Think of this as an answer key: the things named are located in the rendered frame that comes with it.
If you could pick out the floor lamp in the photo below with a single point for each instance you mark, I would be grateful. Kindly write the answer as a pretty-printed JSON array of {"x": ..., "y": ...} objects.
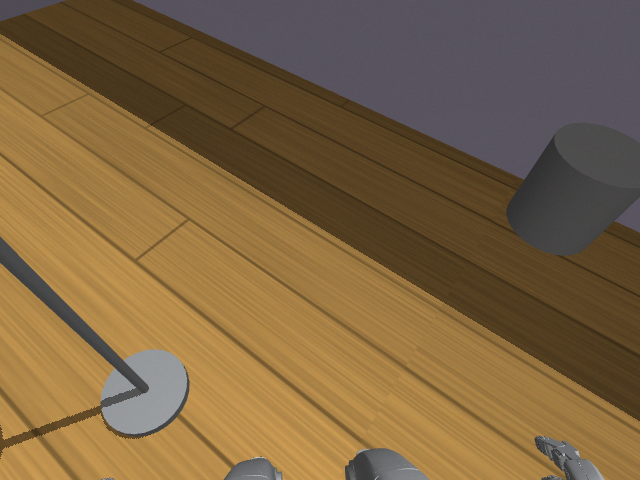
[{"x": 145, "y": 392}]

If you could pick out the right robot hand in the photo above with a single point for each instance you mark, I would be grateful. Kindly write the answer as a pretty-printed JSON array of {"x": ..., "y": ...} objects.
[{"x": 567, "y": 459}]

